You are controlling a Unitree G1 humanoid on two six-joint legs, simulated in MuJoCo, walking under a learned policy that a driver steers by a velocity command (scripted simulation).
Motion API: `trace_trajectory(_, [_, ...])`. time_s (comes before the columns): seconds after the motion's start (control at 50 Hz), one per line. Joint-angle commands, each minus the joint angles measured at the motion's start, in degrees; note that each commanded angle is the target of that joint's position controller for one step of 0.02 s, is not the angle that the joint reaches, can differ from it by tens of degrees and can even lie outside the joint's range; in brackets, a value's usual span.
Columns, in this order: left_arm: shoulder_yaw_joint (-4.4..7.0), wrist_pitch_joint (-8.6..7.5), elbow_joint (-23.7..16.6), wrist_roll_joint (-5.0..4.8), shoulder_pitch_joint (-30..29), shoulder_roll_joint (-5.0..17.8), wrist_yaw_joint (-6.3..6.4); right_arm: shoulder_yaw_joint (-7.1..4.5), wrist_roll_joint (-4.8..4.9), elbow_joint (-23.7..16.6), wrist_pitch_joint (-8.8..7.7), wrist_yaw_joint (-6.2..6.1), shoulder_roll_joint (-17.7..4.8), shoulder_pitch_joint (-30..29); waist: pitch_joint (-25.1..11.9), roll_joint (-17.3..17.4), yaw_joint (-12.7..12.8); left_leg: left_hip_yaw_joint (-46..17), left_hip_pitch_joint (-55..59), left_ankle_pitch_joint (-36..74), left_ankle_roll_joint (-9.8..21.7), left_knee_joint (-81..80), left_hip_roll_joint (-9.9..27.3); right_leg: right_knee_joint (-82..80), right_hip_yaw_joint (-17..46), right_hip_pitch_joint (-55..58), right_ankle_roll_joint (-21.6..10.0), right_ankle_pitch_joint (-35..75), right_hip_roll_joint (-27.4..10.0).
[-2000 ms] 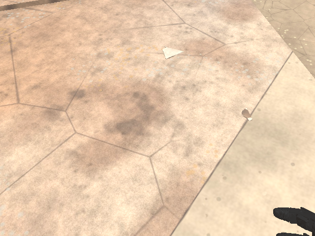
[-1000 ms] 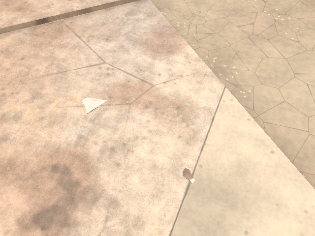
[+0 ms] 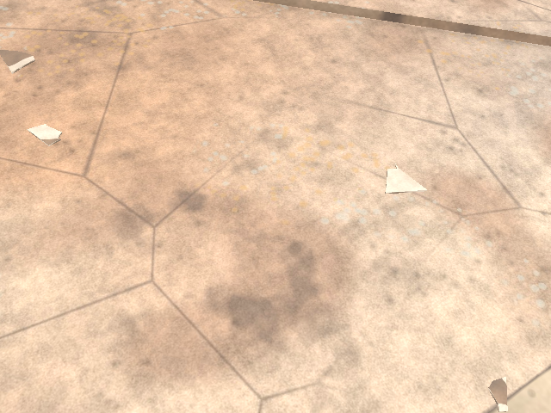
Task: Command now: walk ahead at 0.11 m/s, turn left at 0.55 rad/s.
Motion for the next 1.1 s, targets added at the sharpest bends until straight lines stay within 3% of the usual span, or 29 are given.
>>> trace_trajectory(0.02, [1.74, -1.62, -5.4, -0.59, -3.1, 6.6, -0.08, -2.86, 0.86, -2.0, -2.74, -0.51, -9.6, 4.7, -8.2, 9.0, -2.5, -23.2, 16.2, -4.8, 11.5, -17.2, 15.5, 10.7, 5.3, -17.9, -1.5, 2.8, 0.0])
trace_trajectory(0.04, [1.87, -1.74, -5.1, -0.40, -3.1, 7.1, -0.24, -2.02, 1.24, -2.0, -2.85, -0.83, -8.0, 3.4, -6.1, 10.6, -2.2, -23.1, 14.8, -11.5, 10.5, -19.3, 14.5, 8.1, 5.0, -18.2, -1.5, 6.9, -0.2])
trace_trajectory(0.1, [1.38, -3.27, -4.1, -0.50, -2.1, 5.4, -1.29, -1.15, -0.13, -1.9, -3.77, -1.61, -7.0, 3.8, -4.9, 11.7, -1.7, -20.6, 13.4, -9.9, 9.7, -22.6, 12.5, 2.3, 3.6, -15.3, -1.2, 15.8, 1.0])
trace_trajectory(0.18, [0.27, -4.84, -3.9, -0.50, -4.6, 3.4, -1.94, -1.45, 0.08, -0.2, -5.05, -1.63, -8.5, 5.8, -3.3, 10.8, -3.1, -17.2, 13.0, -4.0, 9.3, -23.0, 12.0, -11.5, 3.2, -11.5, -0.7, 20.5, 1.6])
trace_trajectory(0.32, [-0.67, -6.26, -5.3, -1.47, -6.9, 3.6, -3.19, -1.62, 0.99, 2.4, -5.26, -0.48, -9.9, 8.8, -0.3, 9.1, -4.8, -18.8, 10.0, -6.0, 10.4, -21.6, 14.3, -21.2, 2.7, -6.5, -2.6, 19.1, 2.1])
trace_trajectory(0.36, [-0.77, -6.82, -5.1, -1.62, -5.6, 3.9, -3.47, -1.46, 1.08, 2.9, -5.09, -0.21, -9.5, 9.0, -0.4, 8.9, -3.9, -19.1, 9.7, -4.4, 9.9, -20.0, 14.4, -23.3, 2.0, -3.0, -4.0, 18.7, 2.4])
trace_trajectory(0.4, [-0.48, -7.14, -3.4, -1.32, -0.5, 4.4, -3.36, -0.97, 1.07, 3.2, -4.74, -0.12, -8.4, 8.5, -2.0, 8.3, -0.8, -17.4, 7.0, -0.4, 8.2, -15.8, 12.5, -26.8, 0.2, 6.2, -5.2, 20.3, 3.9])
trace_trajectory(0.42, [0.18, -7.24, -2.0, -1.24, 5.0, 5.7, -2.88, -0.34, 0.68, 3.2, -4.79, -0.22, -6.8, 8.2, -4.3, 7.6, 1.9, -15.3, 3.8, 4.3, 6.5, -10.1, 10.2, -27.1, 1.6, 14.3, -6.4, 19.5, 3.2])
trace_trajectory(0.44, [1.07, -7.45, -0.8, -0.64, 13.3, 9.4, -2.35, 0.91, -0.04, 2.0, -5.01, -0.32, -3.3, 6.9, -9.7, 0.3, 5.4, -9.5, -2.2, 4.5, 3.2, 6.7, 5.0, -30.3, 12.4, 24.8, -10.0, 16.5, -5.7])
trace_trajectory(0.46, [2.60, -7.13, 0.5, -0.11, 17.9, 15.5, -2.69, 1.35, 0.73, -0.8, -6.15, -0.91, -1.7, 9.2, -12.8, -16.3, 4.4, -3.0, -20.1, -12.5, -0.9, 25.6, -2.7, -38.1, 37.4, 35.9, -18.7, 3.2, -16.4])
trace_trajectory(0.48, [1.31, -7.27, 0.4, -0.94, 17.3, 10.6, -3.05, 0.17, 1.59, -0.2, -6.78, -1.10, -6.7, 7.9, -9.9, -10.2, 5.1, -7.5, -27.4, -15.8, -1.5, 34.1, -0.8, -40.9, 42.5, 35.3, -19.9, -5.6, -17.4])
trace_trajectory(0.5, [0.31, -7.11, -0.1, -0.96, 14.8, 7.6, -2.82, -0.29, 2.17, -0.1, -7.09, -0.74, -8.0, 5.8, -5.1, -7.1, 4.4, -7.6, -30.7, -10.7, -0.8, 36.5, 2.0, -40.7, 36.2, 32.4, -18.2, -4.6, -15.9])
trace_trajectory(0.54, [-0.62, -6.68, -1.1, -0.09, 10.9, 5.2, -2.53, -0.01, 1.02, 0.1, -7.36, -0.41, -6.5, 3.2, -2.3, -2.6, 2.8, -5.4, -29.7, -2.4, -0.7, 33.6, 5.4, -41.9, 26.9, 26.6, -16.4, 6.1, -11.6])
trace_trajectory(0.56, [-1.05, -6.63, -1.5, 0.29, 9.8, 4.4, -2.33, -0.06, 0.68, 0.2, -7.29, -0.17, -5.8, 3.0, -2.0, -2.8, 1.8, -5.2, -27.1, 0.4, -1.0, 31.6, 6.6, -43.0, 23.3, 23.7, -15.7, 11.4, -10.0])
trace_trajectory(0.64, [-0.98, -6.86, -0.7, -0.48, 10.3, 5.3, -1.77, 0.65, 0.26, -0.3, -6.55, 0.05, -3.1, 1.6, -1.5, -2.1, 0.9, -2.5, -25.3, 6.3, -3.6, 24.2, 7.1, -45.8, 14.5, 19.9, -16.3, 27.5, -7.6])
trace_trajectory(0.72, [-0.91, -6.15, 0.9, -0.87, 12.6, 6.5, -1.13, 1.82, 0.42, -1.9, -7.34, 0.62, -0.5, -5.8, -0.2, -1.8, 3.2, -0.1, -20.7, 17.6, -4.2, 8.2, 5.7, -46.2, 7.4, 18.3, -14.3, 34.4, -4.9])
trace_trajectory(0.78, [-0.82, -5.60, 2.6, -1.31, 16.2, 7.2, -0.94, 1.99, 1.04, -3.1, -7.90, 1.62, -0.4, -11.1, 1.3, -1.5, 5.1, 0.8, -18.1, 21.8, -3.5, 0.9, 4.2, -46.2, 7.1, 19.9, -14.2, 33.4, -6.4])
trace_trajectory(0.84, [-0.52, -4.70, 3.8, -1.63, 17.3, 7.8, -0.77, 1.54, 1.23, -4.1, -8.22, 2.53, -1.6, -13.2, 1.7, -1.9, 4.1, 0.0, -18.1, 18.9, -1.1, -2.9, 3.4, -43.4, 7.5, 25.9, -13.1, 38.4, -9.2])
trace_trajectory(0.88, [-0.06, -4.18, 3.9, -1.52, 16.8, 9.0, -0.48, 0.68, 0.98, -3.5, -8.17, 2.60, -3.5, -10.1, -1.2, -3.2, 1.4, 1.1, -12.4, 14.5, 0.9, -3.7, 1.5, -38.0, 6.9, 29.0, -12.0, 52.1, -9.6])
trace_trajectory(0.9, [0.10, -3.82, 3.8, -1.40, 16.0, 9.6, -0.34, -0.23, 0.85, -2.1, -8.01, 2.28, -5.2, -4.8, -5.0, -3.7, -2.0, 2.6, -4.9, 13.6, 2.4, -4.3, -0.2, -31.3, 5.6, 29.0, -11.2, 61.8, -8.6])
trace_trajectory(0.92, [-0.27, -3.51, 3.4, -1.08, 15.3, 8.8, -0.14, -1.44, 0.82, 0.3, -7.73, 1.66, -7.4, 3.9, -10.7, -2.9, -6.5, 3.0, 8.1, 15.6, 4.3, -5.0, -0.3, -20.6, 3.7, 25.0, -9.6, 64.3, -6.1])
trace_trajectory(0.94, [-1.55, -3.65, 1.8, 0.52, 16.0, 5.7, 0.01, -2.42, 0.15, 2.2, -7.20, 0.83, -11.3, 14.2, -19.8, 3.5, -9.7, -9.0, 27.2, 17.1, 7.7, -1.4, 10.7, -2.6, 2.3, 11.9, -8.0, 45.8, -3.0])
trace_trajectory(0.96, [-3.62, -4.84, 1.0, -0.01, 24.4, -1.6, -0.59, -2.68, -0.26, 3.0, -7.32, 1.32, -14.4, 14.6, -27.2, 19.1, -3.8, -38.7, 43.1, 2.9, 17.2, -8.5, 23.7, 16.5, 4.8, -9.4, -4.8, -1.0, 8.4])
trace_trajectory(0.98, [-2.33, -5.98, 1.7, -1.40, 19.7, 5.0, -1.18, -1.42, 0.46, 2.7, -7.26, 1.25, -8.5, 14.4, -25.0, 13.7, -6.9, -42.3, 41.1, -4.4, 15.6, -13.6, 22.3, 21.9, 10.6, -15.6, -5.2, -3.1, 5.9])
trace_trajectory(1.0, [-1.62, -6.61, -0.4, -2.75, 13.5, 7.1, -1.57, -0.74, 0.62, 2.9, -7.21, 0.99, -6.8, 10.5, -15.3, 10.7, -6.5, -32.6, 33.3, -1.9, 13.4, -14.8, 20.4, 21.9, 8.7, -19.1, -5.5, 1.5, 3.1])
trace_trajectory(1.02, [-1.90, -7.01, -1.2, -2.35, 10.2, 6.3, -1.43, -0.51, 0.43, 2.8, -7.19, 0.98, -6.4, 7.2, -10.3, 5.2, -4.8, -26.4, 24.9, 4.9, 12.3, -16.2, 18.1, 19.2, 7.1, -17.7, -5.4, 6.6, 0.4])
trace_trajectory(1.04, [-1.69, -6.99, -1.5, -1.39, 8.9, 5.9, -1.32, -0.29, -0.09, 2.8, -7.31, 1.17, -5.5, 4.6, -7.0, 3.8, -2.9, -22.1, 18.2, 10.9, 11.9, -17.8, 16.1, 16.0, 6.5, -15.9, -4.9, 9.7, -1.2])
trace_trajectory(1.06, [-1.58, -6.47, -1.1, -1.18, 10.2, 5.4, -1.39, 0.12, -0.68, 2.8, -7.60, 1.24, -4.2, 3.2, -6.4, 4.9, -0.9, -19.1, 14.0, 14.2, 11.8, -19.6, 14.6, 14.4, 7.0, -12.6, -4.6, 11.7, -2.6])
trace_trajectory(1.1, [-2.01, -5.25, -0.5, -1.04, 12.4, 3.2, -1.24, 0.01, -0.09, 3.6, -8.38, 1.36, -4.1, 2.5, -6.1, 6.2, 0.9, -15.6, 9.7, 16.6, 12.7, -22.7, 13.8, 11.4, 6.4, -9.8, -3.4, 12.9, -3.4])
Velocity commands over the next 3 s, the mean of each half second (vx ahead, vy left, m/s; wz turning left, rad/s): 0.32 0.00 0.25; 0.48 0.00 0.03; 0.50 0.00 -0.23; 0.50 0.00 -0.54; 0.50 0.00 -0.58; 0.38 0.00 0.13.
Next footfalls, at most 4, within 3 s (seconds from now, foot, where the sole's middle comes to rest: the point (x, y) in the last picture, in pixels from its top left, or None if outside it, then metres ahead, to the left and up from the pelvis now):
0.42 right None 0.22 -0.13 -0.77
0.92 left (219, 366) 0.54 0.13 -0.77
1.48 right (310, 260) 0.85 -0.10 -0.77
1.96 left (260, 174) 1.15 0.05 -0.77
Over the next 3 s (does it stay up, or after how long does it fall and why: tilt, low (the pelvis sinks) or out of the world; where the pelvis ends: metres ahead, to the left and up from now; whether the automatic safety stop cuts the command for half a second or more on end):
stays up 1.42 -0.31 -0.01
